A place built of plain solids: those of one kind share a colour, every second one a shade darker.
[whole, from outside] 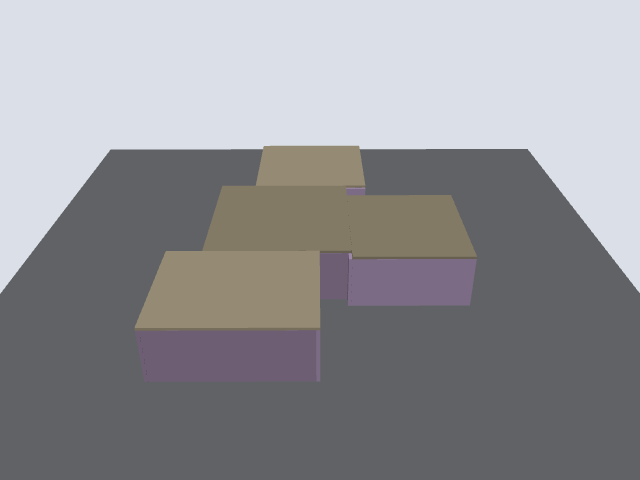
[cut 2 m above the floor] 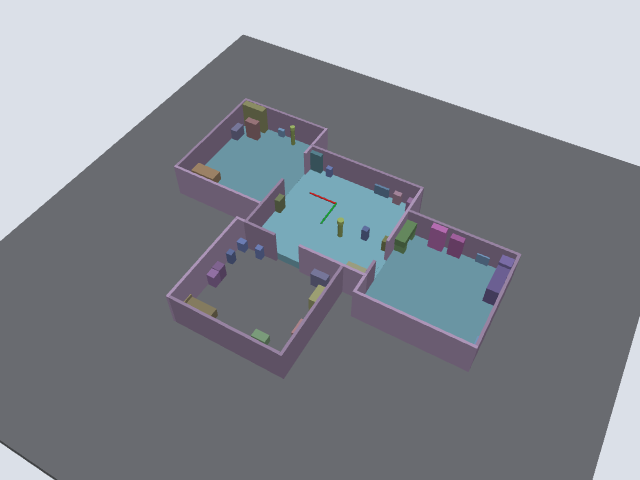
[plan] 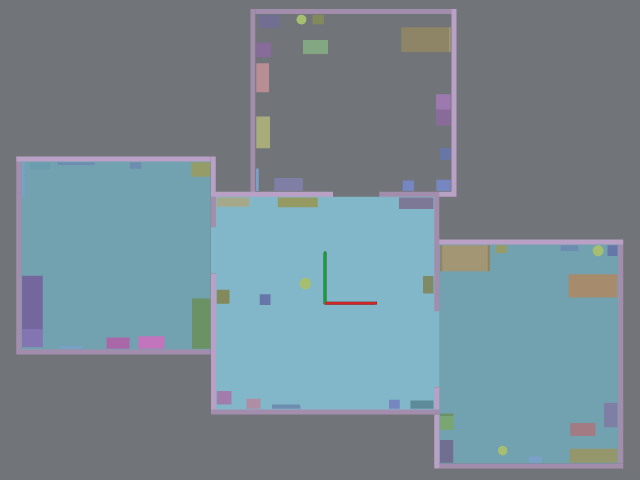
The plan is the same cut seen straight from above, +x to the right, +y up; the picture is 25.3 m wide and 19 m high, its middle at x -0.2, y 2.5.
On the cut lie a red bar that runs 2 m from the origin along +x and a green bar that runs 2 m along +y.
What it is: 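One storey of an old house, long lived in; a hub and three side rooms behind broad openings; a side room's floor lies below the hub's by a bare drop, by one riser or not at all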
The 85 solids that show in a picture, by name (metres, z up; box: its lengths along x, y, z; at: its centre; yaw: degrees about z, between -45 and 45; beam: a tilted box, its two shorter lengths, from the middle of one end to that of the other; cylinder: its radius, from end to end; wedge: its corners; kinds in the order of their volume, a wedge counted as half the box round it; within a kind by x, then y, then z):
{
 "floor_1": {"box": [7.5, 7.44, 0.75], "at": [-8.27, 1.89, 0.32]},
 "floor_2": {"box": [0.2, 1.82, 0.75], "at": [-4.42, 2.09, 0.32]},
 "floor_3": {"box": [8.64, 8.42, 0.75], "at": [0.0, 0.0, 0.32]},
 "floor_4": {"box": [0.2, 3.0, 0.59], "at": [4.42, -1.82, 0.24]},
 "floor_5": {"box": [7.09, 8.67, 0.59], "at": [8.06, -2.02, 0.24]},
 "wall_1": {"box": [0.2, 7.44, 3.38], "at": [-12.12, 1.89, 1.64]},
 "wall_2": {"box": [7.7, 0.2, 3.38], "at": [-8.37, -1.93, 1.64]},
 "wall_3": {"box": [7.7, 0.2, 3.38], "at": [-8.37, 5.71, 1.64]},
 "wall_4": {"box": [0.2, 5.39, 3.38], "at": [-4.42, -1.52, 1.64]},
 "wall_5": {"box": [0.2, 1.21, 3.38], "at": [-4.42, 3.61, 1.64]},
 "wall_6": {"box": [0.2, 1.4, 3.38], "at": [-4.42, 5.11, 1.64]},
 "wall_7": {"box": [0.2, 7.23, 3.38], "at": [-2.86, 8.03, 1.64]},
 "wall_8": {"box": [4.84, 0.2, 3.38], "at": [-2.1, 4.31, 1.64]},
 "wall_9": {"box": [9.04, 0.2, 3.38], "at": [0.0, -4.31, 1.64]},
 "wall_10": {"box": [7.76, 0.2, 3.38], "at": [1.12, 11.55, 1.64]},
 "wall_11": {"box": [2.37, 0.2, 3.38], "at": [3.33, 4.31, 1.64]},
 "wall_12": {"box": [0.2, 2.14, 3.38], "at": [4.42, -5.48, 1.64]},
 "wall_13": {"box": [0.2, 0.89, 3.38], "at": [4.42, -3.77, 1.64]},
 "wall_14": {"box": [0.2, 4.53, 3.38], "at": [4.42, 1.95, 1.64]},
 "wall_15": {"box": [0.68, 0.2, 3.38], "at": [4.86, 4.31, 1.64]},
 "wall_16": {"box": [0.2, 7.23, 3.38], "at": [5.1, 8.03, 1.64]},
 "wall_17": {"box": [7.29, 0.2, 3.38], "at": [8.16, -6.45, 1.64]},
 "wall_18": {"box": [7.29, 0.2, 3.38], "at": [8.16, 2.42, 1.64]},
 "wall_19": {"box": [0.2, 8.67, 3.38], "at": [11.71, -2.02, 1.64]},
 "roof_1": {"box": [7.7, 7.84, 0.16], "at": [-8.37, 1.89, 3.41]},
 "roof_2": {"box": [9.04, 8.82, 0.16], "at": [0.0, 0.0, 3.41]},
 "roof_3": {"box": [8.16, 7.23, 0.16], "at": [1.12, 8.03, 3.41]},
 "roof_4": {"box": [7.29, 9.07, 0.16], "at": [8.16, -2.02, 3.41]},
 "wardrobe_1": {"box": [0.55, 1.26, 2.4], "at": [-2.45, 6.76, 1.15]},
 "wardrobe_2": {"box": [1.89, 0.56, 2.27], "at": [10.63, -6.04, 1.67]},
 "workbench_1": {"box": [0.82, 0.72, 0.26], "at": [-11.58, -1.38, 2.19]},
 "workbench_2": {"box": [0.82, 2.83, 1.36], "at": [-11.58, -0.33, 1.38]},
 "bed_1": {"box": [1.9, 0.99, 0.78], "at": [3.96, 10.43, 0.34]},
 "bed_2": {"box": [0.09, 1.03, 1.15], "at": [4.59, 1.77, 1.11]},
 "bed_3": {"box": [0.07, 0.99, 1.06], "at": [4.94, 10.43, 0.48]},
 "bed_4": {"box": [1.9, 1.03, 0.69], "at": [5.59, 1.77, 0.88]},
 "bed_5": {"box": [0.09, 1.03, 0.08], "at": [6.49, 1.77, 1.27]},
 "chest_drawers_1": {"box": [0.83, 0.53, 1.09], "at": [-2.21, 11.15, 0.5]},
 "chest_drawers_2": {"box": [1.14, 0.51, 1.25], "at": [-1.44, 4.7, 0.57]},
 "chest_drawers_3": {"box": [0.52, 0.9, 0.99], "at": [4.81, -5.87, 1.03]},
 "chest_drawers_4": {"box": [0.54, 0.97, 0.93], "at": [11.31, -4.43, 1.0]},
 "clothes_rail_1": {"box": [0.51, 1.14, 1.61], "at": [-2.48, 8.92, 0.75]},
 "clothes_rail_2": {"box": [1.01, 0.52, 1.59], "at": [10.21, -5.0, 1.33]},
 "metal_shelving_1": {"box": [0.92, 0.45, 1.66], "at": [-8.2, -1.58, 1.53]},
 "metal_shelving_2": {"box": [1.04, 0.5, 1.94], "at": [-6.88, -1.56, 1.67]},
 "mattress_bed_1": {"box": [1.94, 0.92, 0.78], "at": [10.61, 0.69, 0.93]},
 "tall_odds_1": {"box": [0.75, 0.58, 0.92], "at": [-4.92, 5.29, 1.16]},
 "tall_odds_2": {"box": [0.51, 0.56, 0.95], "at": [-4.04, 0.25, 1.17]},
 "tall_odds_3": {"box": [0.44, 0.38, 1.66], "at": [-0.27, 11.23, 0.78]},
 "tall_odds_4": {"box": [0.45, 0.31, 1.73], "at": [6.98, 2.14, 1.4]},
 "carton_stack_1": {"box": [0.6, 0.58, 0.83], "at": [-2.43, 10.02, 0.36]},
 "carton_stack_2": {"box": [0.59, 0.64, 1.18], "at": [4.68, 7.35, 0.54]},
 "carton_stack_3": {"box": [0.59, 0.6, 1.12], "at": [4.68, 7.97, 0.51]},
 "side_table_1": {"box": [0.43, 0.43, 0.99], "at": [-2.38, 0.14, 1.19]},
 "side_table_2": {"box": [0.43, 0.36, 0.79], "at": [2.74, -4.0, 1.09]},
 "side_table_3": {"box": [0.45, 0.42, 1.07], "at": [3.29, 4.65, 0.48]},
 "side_table_4": {"box": [0.57, 0.44, 0.91], "at": [4.69, 4.66, 0.41]},
 "side_table_5": {"box": [0.43, 0.46, 1.02], "at": [4.76, 5.9, 0.46]},
 "side_table_6": {"box": [0.4, 0.43, 0.68], "at": [11.38, 2.08, 0.88]},
 "desk_1": {"box": [0.72, 1.99, 0.55], "at": [-4.91, -0.81, 1.66]},
 "desk_2": {"box": [0.72, 0.46, 0.69], "at": [-4.91, -0.13, 1.04]},
 "desk_3": {"box": [0.54, 0.55, 0.12], "at": [4.82, -4.74, 1.3]},
 "coat_rack_1": {"box": [1.29, 0.37, 1.93], "at": [-3.64, 4.0, 1.66]},
 "radiator_1": {"box": [0.11, 1.41, 0.8], "at": [-11.94, 4.88, 1.1]},
 "radiator_2": {"box": [0.86, 0.11, 0.78], "at": [-10.06, -1.75, 1.09]},
 "radiator_3": {"box": [1.49, 0.11, 0.72], "at": [-9.85, 5.53, 1.05]},
 "radiator_4": {"box": [0.45, 0.26, 0.63], "at": [-7.5, 5.45, 1.01]},
 "radiator_5": {"box": [0.11, 0.89, 0.84], "at": [-2.67, 4.88, 0.37]},
 "radiator_6": {"box": [1.12, 0.17, 0.84], "at": [-1.54, -4.1, 1.12]},
 "radiator_7": {"box": [0.5, 0.26, 0.66], "at": [8.32, -6.19, 0.87]},
 "radiator_8": {"box": [0.7, 0.23, 1.08], "at": [9.67, 2.18, 1.08]},
 "bookcase_1": {"box": [0.8, 0.28, 1.51], "at": [-11.28, 5.44, 1.45]},
 "bookcase_2": {"box": [0.91, 0.33, 1.71], "at": [3.84, -4.02, 1.55]},
 "sideboard_1": {"box": [1.36, 0.46, 1.3], "at": [3.61, 3.96, 1.35]},
 "hall_bench_1": {"box": [1.59, 0.39, 1.0], "at": [-1.08, 3.99, 1.2]},
 "floor_lamp_round_1": {"cylinder": 0.19, "from": [-0.93, 11.22, 1.2], "to": [-0.93, 11.22, 1.49]},
 "floor_lamp_round_2": {"cylinder": 0.17, "from": [-0.78, 0.77, 0.7], "to": [-0.78, 0.77, 1.97]},
 "floor_lamp_round_3": {"cylinder": 0.23, "from": [-0.78, 0.77, 1.97], "to": [-0.78, 0.77, 2.29]},
 "floor_lamp_round_4": {"cylinder": 0.16, "from": [7.03, -5.84, 0.54], "to": [7.03, -5.84, 1.99]},
 "floor_lamp_round_5": {"cylinder": 0.19, "from": [7.03, -5.84, 1.99], "to": [7.03, -5.84, 2.26]},
 "floor_lamp_round_6": {"cylinder": 0.22, "from": [10.81, 2.07, 1.72], "to": [10.81, 2.07, 1.99]},
 "trunk_1": {"box": [0.99, 0.56, 0.69], "at": [-0.38, 10.14, 0.29]},
 "pet_corner_1": {"box": [0.42, 0.69, 1.19], "at": [4.08, 0.73, 1.29]},
 "highchair_pram_1": {"box": [0.59, 0.55, 1.0], "at": [-4.0, -3.74, 1.2]},
 "crate_stack_1": {"box": [0.56, 0.4, 0.92], "at": [-2.83, -3.98, 1.15]}
}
